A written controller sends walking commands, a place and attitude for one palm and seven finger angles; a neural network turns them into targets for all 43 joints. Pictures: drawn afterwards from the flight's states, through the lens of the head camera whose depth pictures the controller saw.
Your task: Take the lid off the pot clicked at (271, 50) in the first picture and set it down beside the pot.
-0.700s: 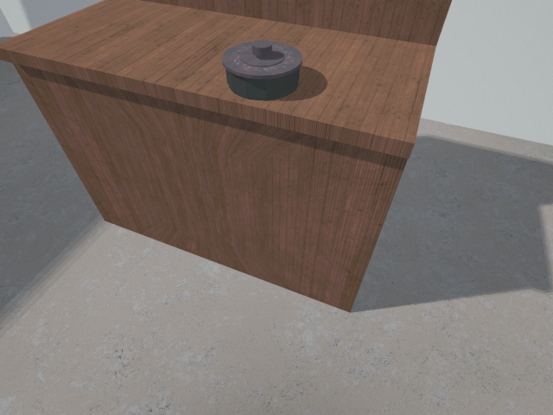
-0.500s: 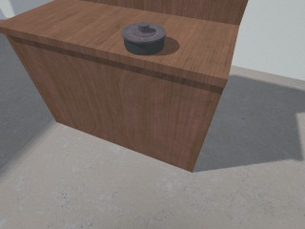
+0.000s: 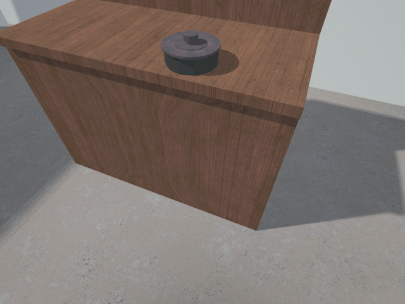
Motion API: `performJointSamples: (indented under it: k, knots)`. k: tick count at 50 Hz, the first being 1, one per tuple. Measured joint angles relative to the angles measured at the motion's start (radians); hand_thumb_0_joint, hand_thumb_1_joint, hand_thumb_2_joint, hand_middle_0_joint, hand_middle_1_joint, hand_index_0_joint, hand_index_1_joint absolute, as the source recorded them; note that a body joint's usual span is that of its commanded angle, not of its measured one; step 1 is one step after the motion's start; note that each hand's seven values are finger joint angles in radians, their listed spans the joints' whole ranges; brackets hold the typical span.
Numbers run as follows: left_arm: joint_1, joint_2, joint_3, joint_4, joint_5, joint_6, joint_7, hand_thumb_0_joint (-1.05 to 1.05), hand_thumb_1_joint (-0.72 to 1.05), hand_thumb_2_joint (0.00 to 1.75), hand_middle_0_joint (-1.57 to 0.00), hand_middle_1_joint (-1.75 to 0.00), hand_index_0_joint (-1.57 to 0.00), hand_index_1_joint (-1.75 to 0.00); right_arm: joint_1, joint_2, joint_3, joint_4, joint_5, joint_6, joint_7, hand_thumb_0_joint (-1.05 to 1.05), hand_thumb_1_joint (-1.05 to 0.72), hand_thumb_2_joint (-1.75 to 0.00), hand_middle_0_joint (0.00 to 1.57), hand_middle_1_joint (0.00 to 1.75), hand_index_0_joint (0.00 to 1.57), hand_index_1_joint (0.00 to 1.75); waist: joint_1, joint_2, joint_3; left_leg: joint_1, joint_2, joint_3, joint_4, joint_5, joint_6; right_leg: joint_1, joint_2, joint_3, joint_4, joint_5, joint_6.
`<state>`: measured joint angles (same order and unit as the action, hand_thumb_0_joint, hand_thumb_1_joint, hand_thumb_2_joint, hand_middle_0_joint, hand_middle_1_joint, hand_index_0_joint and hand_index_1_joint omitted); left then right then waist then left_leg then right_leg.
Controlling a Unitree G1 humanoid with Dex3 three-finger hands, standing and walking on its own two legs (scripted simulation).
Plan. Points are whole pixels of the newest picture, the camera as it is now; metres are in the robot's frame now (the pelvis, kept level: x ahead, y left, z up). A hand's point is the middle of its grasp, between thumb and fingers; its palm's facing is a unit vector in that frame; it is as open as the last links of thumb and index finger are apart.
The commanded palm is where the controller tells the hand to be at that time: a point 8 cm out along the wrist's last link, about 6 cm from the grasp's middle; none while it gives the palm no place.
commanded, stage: turn to face it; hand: left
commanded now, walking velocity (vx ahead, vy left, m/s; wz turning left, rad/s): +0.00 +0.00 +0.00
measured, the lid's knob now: (190, 36) +0.84 +0.09 +0.15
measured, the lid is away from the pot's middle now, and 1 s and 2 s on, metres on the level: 0.00 0.00 0.00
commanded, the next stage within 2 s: take the last steps up to it in 0.76 s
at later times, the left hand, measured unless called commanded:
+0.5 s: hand out of the picture +0.04 +0.18 -0.18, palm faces -0.09 -0.96 -0.26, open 7.4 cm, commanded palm none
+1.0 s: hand out of the picture +0.08 +0.21 -0.17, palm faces -0.26 -0.93 -0.24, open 7.4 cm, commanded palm none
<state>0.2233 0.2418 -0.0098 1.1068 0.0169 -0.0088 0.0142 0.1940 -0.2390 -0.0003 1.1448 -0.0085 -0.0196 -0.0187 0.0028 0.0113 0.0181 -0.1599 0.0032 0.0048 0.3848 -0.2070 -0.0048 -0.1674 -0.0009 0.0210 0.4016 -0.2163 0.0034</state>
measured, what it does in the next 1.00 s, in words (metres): steps on the spot, turning right: left foot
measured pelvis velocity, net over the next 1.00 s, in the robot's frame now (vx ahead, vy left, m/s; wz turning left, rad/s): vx -0.03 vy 0.03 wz -0.31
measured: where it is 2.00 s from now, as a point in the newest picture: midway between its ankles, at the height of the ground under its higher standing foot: outside the picture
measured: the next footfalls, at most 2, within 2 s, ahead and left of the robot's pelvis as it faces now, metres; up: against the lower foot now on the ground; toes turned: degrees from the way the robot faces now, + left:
left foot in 0.74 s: +0.04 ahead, +0.13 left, +0.00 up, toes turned -13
right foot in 1.04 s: -0.03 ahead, -0.11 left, +0.00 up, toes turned -19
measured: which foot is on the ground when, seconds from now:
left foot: down 0.00-0.46, up 0.48-0.72, down 0.74-1.00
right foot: down 0.00-0.74, up 0.76-1.00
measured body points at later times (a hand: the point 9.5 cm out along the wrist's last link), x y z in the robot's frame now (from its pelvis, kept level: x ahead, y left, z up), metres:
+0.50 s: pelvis -0.01 -0.01 -0.02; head +0.01 -0.04 +0.43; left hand +0.05 +0.23 -0.16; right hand +0.00 -0.27 -0.18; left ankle -0.01 +0.12 -0.74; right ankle +0.00 -0.12 -0.74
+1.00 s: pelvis -0.03 +0.03 -0.01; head -0.03 +0.02 +0.44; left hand +0.09 +0.26 -0.15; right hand -0.06 -0.21 -0.16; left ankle +0.00 +0.14 -0.74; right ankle -0.07 -0.09 -0.73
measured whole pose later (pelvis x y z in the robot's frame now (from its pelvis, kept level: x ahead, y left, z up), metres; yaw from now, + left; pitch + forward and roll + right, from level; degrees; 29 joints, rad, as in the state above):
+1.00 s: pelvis -0.03 +0.03 -0.01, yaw -18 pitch -1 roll +0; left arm 0.28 0.23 0.05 0.95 0.03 0.03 -0.01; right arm 0.27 -0.17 -0.03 0.99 -0.03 0.00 -0.02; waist 0.00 0.00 0.00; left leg -0.22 0.04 0.07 0.50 -0.28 0.01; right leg -0.31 -0.02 -0.01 0.69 -0.39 0.00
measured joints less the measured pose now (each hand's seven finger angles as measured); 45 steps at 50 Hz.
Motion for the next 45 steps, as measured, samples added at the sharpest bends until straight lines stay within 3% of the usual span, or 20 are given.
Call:
performJointSamples:
  k: [8,22,24,26,29,33,37,38,41,43,45]
  knots:
    - [0.009,-0.009,0.006,-0.01,-0.001,0.009,0.002,0.01,0.9,0.9,-0.2,-0.3,-0.2,-0.29,-0.004,0.006,-0.004,-0.009,-0.001,0.003,-0.007,0.0,-0.9,-0.9,0.2,0.3,0.2,0.3,0.009,-0.001,0.001,-0.006,0.01,0.019,0.017,-0.013,-0.004,-0.014,0.01,0.018,0.018,-0.005,-0.003]
    - [0.036,-0.036,0.045,-0.1,0.009,0.047,-0.018,0.01,0.9,0.9,-0.2,-0.3,-0.2,-0.29,0.023,0.031,-0.047,-0.108,-0.004,0.036,-0.012,0.0,-0.9,-0.9,0.2,0.3,0.2,0.3,0.008,0.005,0.038,-0.095,0.06,0.106,0.195,-0.11,-0.02,-0.16,0.066,0.103,0.231,-0.08,-0.022]
    - [0.036,-0.043,0.046,-0.112,0.011,0.04,-0.015,0.01,0.9,0.9,-0.2,-0.3,-0.2,-0.29,0.025,0.023,-0.055,-0.115,-0.003,0.043,-0.012,0.0,-0.9,-0.9,0.2,0.3,0.2,0.3,0.004,0.017,0.036,-0.124,0.064,0.094,0.251,-0.147,-0.018,-0.171,0.076,0.101,0.244,-0.085,-0.028]
    - [0.032,-0.052,0.048,-0.125,0.009,0.036,-0.008,0.01,0.9,0.9,-0.2,-0.3,-0.2,-0.29,0.019,0.014,-0.06,-0.119,-0.002,0.052,-0.014,0.0,-0.9,-0.9,0.2,0.3,0.2,0.3,0.01,0.021,0.038,-0.173,0.041,0.053,0.386,-0.24,-0.016,-0.171,0.078,0.105,0.228,-0.074,-0.032]
    - [0.035,-0.062,0.053,-0.141,0.01,0.034,0.001,0.01,0.9,0.9,-0.2,-0.3,-0.2,-0.3,-0.002,0.008,-0.064,-0.132,0.001,0.05,-0.016,0.0,-0.91,-0.9,0.2,0.3,0.2,0.3,0.021,0.011,0.042,-0.222,0.013,0.018,0.517,-0.282,-0.014,-0.156,0.078,0.131,0.171,-0.031,-0.03]
    - [0.043,-0.055,0.059,-0.152,0.013,0.043,0.003,0.01,0.9,0.9,-0.21,-0.3,-0.2,-0.3,-0.024,0.017,-0.061,-0.166,0.007,0.035,-0.017,0.0,-0.91,-0.9,0.19,0.29,0.2,0.3,0.026,-0.021,0.032,-0.195,-0.001,0.002,0.402,-0.255,-0.012,-0.147,0.074,0.176,0.114,0.014,-0.013]
    - [0.051,-0.043,0.064,-0.161,0.007,0.055,0.0,0.01,0.9,0.9,-0.21,-0.3,-0.2,-0.3,-0.021,0.024,-0.054,-0.199,0.01,0.012,-0.02,0.0,-0.91,-0.9,0.19,0.29,0.2,0.3,0.015,-0.025,0.007,-0.093,0.004,-0.017,0.143,-0.111,0.0,-0.169,0.092,0.2,0.131,0.017,0.015]
    - [0.045,-0.035,0.066,-0.16,0.006,0.06,-0.002,0.01,0.9,0.9,-0.21,-0.3,-0.2,-0.3,-0.019,0.031,-0.054,-0.2,0.006,0.006,-0.021,0.0,-0.91,-0.9,0.19,0.29,0.2,0.3,0.008,-0.035,0.006,-0.093,0.0,-0.014,0.137,-0.077,0.005,-0.184,0.09,0.199,0.17,-0.022,0.01]
    - [0.032,-0.013,0.077,-0.16,0.01,0.068,-0.007,0.01,0.9,0.9,-0.2,-0.3,-0.2,-0.3,0.002,0.055,-0.04,-0.203,-0.009,0.011,-0.017,0.0,-0.91,-0.9,0.2,0.29,0.2,0.3,0.011,-0.055,0.006,-0.079,0.004,0.014,0.141,-0.069,0.011,-0.256,0.076,0.127,0.392,-0.176,0.015]
    - [0.028,-0.001,0.083,-0.162,0.013,0.068,-0.013,0.01,0.9,0.9,-0.2,-0.3,-0.2,-0.29,0.022,0.068,-0.032,-0.198,-0.014,0.015,-0.016,0.0,-0.9,-0.9,0.2,0.3,0.2,0.3,0.011,-0.055,-0.002,-0.064,0.014,0.026,0.114,-0.06,0.012,-0.293,0.061,0.08,0.524,-0.181,0.021]
    - [0.027,0.004,0.085,-0.166,0.012,0.065,-0.017,0.01,0.9,0.9,-0.2,-0.3,-0.2,-0.29,0.036,0.074,-0.026,-0.187,-0.018,0.02,-0.014,0.0,-0.9,-0.9,0.2,0.3,0.2,0.3,0.014,-0.05,-0.006,-0.054,0.022,0.038,0.093,-0.048,0.012,-0.293,0.034,0.043,0.556,-0.173,0.023]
